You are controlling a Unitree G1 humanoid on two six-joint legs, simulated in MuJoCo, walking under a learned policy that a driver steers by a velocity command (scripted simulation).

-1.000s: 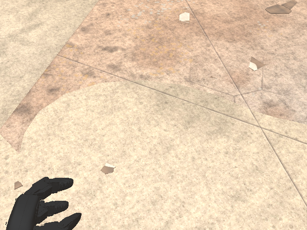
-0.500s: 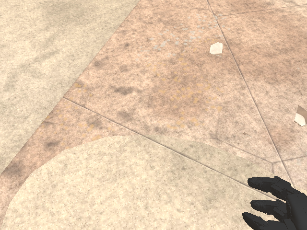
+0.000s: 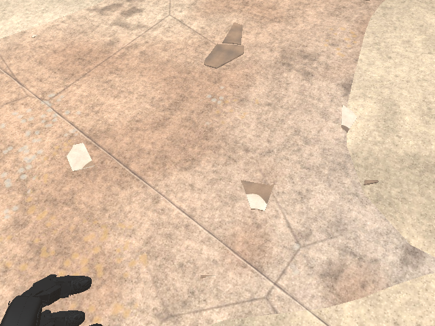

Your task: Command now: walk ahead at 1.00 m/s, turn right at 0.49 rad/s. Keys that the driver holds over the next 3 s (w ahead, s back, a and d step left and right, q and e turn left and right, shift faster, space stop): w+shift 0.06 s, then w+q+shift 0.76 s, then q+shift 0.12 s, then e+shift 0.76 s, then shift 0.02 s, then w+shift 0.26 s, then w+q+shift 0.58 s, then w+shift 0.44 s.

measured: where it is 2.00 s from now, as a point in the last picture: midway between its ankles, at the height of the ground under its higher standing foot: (164, 149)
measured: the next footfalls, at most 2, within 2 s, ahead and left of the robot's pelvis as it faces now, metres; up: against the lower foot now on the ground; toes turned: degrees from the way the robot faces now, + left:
right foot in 0.08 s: +0.30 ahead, -0.11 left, +0.00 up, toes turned -3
left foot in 0.56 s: +0.74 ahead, +0.07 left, +0.00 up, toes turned +16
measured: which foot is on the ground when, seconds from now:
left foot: down 0.00-0.08, up 0.10-0.54, down 0.56-0.96, up 0.98-1.00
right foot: up 0.00-0.06, down 0.08-0.56, up 0.58-0.94, down 0.96-1.00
